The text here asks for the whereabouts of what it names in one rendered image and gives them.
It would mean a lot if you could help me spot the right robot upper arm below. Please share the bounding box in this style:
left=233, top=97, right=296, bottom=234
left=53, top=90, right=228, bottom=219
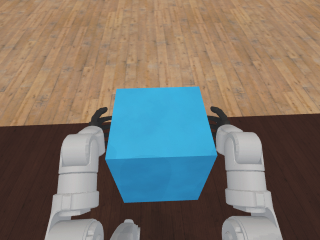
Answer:
left=222, top=216, right=282, bottom=240

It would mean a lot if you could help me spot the left robot shin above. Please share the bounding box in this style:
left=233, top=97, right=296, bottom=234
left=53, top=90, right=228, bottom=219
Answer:
left=124, top=219, right=134, bottom=223

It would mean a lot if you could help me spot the left robot hand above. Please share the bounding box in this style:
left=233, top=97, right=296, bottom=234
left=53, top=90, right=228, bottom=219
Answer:
left=88, top=107, right=112, bottom=146

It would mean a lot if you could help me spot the right robot hand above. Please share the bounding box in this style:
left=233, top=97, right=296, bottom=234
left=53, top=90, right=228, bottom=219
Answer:
left=207, top=106, right=231, bottom=146

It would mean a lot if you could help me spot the left robot thigh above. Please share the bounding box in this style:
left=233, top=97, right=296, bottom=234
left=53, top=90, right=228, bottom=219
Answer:
left=110, top=222, right=141, bottom=240

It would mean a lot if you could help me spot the carton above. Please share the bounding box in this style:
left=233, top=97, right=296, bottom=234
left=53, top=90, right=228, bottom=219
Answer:
left=105, top=86, right=218, bottom=203

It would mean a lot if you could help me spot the left robot upper arm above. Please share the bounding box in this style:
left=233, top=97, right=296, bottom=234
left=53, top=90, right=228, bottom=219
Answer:
left=46, top=218, right=104, bottom=240

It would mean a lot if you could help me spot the robot right forearm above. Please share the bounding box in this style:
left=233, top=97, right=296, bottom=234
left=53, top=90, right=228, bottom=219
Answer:
left=216, top=124, right=283, bottom=240

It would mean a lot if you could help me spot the robot left forearm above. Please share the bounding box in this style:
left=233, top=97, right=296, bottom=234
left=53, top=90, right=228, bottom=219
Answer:
left=44, top=126, right=106, bottom=240

